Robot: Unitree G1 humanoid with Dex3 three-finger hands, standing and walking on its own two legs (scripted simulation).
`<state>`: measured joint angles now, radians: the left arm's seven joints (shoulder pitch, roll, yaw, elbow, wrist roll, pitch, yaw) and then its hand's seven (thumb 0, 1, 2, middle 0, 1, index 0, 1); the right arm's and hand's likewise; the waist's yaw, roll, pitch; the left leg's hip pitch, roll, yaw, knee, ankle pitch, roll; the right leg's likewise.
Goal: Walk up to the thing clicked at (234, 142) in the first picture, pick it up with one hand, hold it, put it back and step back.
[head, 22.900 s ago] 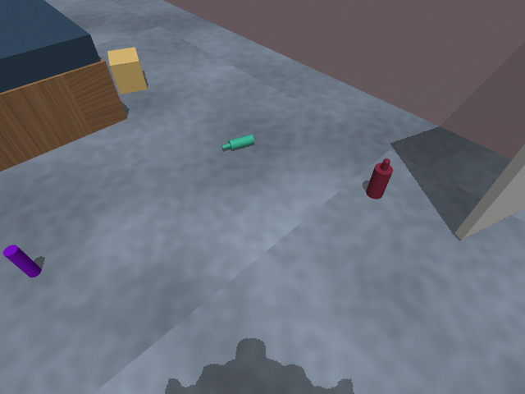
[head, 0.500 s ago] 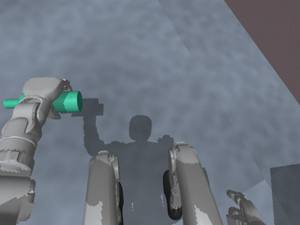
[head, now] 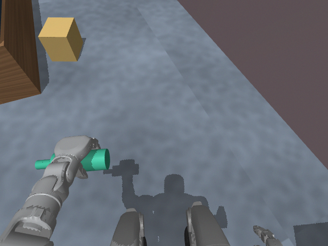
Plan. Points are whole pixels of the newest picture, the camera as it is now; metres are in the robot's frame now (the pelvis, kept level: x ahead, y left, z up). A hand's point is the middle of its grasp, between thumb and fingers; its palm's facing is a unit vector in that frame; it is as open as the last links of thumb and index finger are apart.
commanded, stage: lift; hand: left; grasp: from above
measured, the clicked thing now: (72, 161) +0.37 +0.26 -0.09
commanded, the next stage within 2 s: hold in 0.46 s
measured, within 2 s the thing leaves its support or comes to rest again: neither
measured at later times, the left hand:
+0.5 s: hand (72, 144) +0.37 +0.22 +0.02, palm faces -0.45 -0.06 -0.89, open 8.8 cm
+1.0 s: hand (63, 133) +0.38 +0.23 +0.06, palm faces -0.47 -0.03 -0.88, open 8.9 cm
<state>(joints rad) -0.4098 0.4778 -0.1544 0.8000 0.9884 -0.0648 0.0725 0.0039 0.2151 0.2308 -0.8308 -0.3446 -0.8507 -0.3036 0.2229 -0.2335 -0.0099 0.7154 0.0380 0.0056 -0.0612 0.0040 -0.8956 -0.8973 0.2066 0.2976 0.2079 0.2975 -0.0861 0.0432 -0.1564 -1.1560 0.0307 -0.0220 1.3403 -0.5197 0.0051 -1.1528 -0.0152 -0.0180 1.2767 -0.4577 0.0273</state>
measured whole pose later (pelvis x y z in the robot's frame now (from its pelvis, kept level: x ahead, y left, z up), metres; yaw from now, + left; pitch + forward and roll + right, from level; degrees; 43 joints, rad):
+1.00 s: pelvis +0.07 +0.00 +0.11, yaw -1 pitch +7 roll -1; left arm -0.30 0.43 -0.21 0.73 1.00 -0.06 0.00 0.00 0.19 0.35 -0.78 -0.44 -0.79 -0.40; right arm 0.23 -0.24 -0.04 0.71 0.05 0.05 -0.06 0.01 -0.89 -0.89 0.20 0.30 0.21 0.30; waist -0.02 0.04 -0.08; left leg -0.45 0.02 0.03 0.69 -0.36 0.01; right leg -0.47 -0.02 0.02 0.65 -0.30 0.03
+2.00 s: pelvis +0.05 -0.01 +0.13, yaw -1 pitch +0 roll +0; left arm -0.23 0.43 -0.23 0.58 0.97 -0.07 -0.07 0.00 0.19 0.38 -0.73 -0.57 -0.74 -0.53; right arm 0.17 -0.25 -0.02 0.69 0.06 0.08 -0.08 0.01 -0.90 -0.90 0.20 0.30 0.20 0.30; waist 0.01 0.05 -0.01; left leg -0.28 0.02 0.04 0.52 -0.25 -0.01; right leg -0.32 -0.02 0.03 0.53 -0.22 0.02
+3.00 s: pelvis +0.04 -0.01 +0.09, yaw +0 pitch +11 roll +0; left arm -0.43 0.38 -0.21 0.99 1.13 -0.11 0.23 0.00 0.12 0.49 -0.73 -0.62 -0.75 -0.59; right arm 0.18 -0.25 -0.05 0.71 0.02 0.08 -0.04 0.00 -0.90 -0.90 0.20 0.30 0.21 0.30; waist -0.04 0.00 -0.08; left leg -0.68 0.02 0.01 0.86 -0.38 -0.01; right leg -0.70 -0.02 0.00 0.83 -0.33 0.02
